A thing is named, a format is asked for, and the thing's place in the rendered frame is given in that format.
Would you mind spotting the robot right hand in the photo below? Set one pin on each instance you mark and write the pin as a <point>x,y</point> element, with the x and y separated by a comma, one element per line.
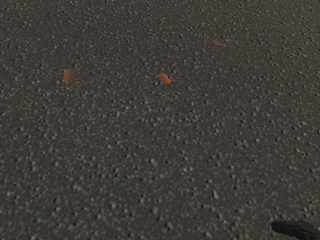
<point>300,229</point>

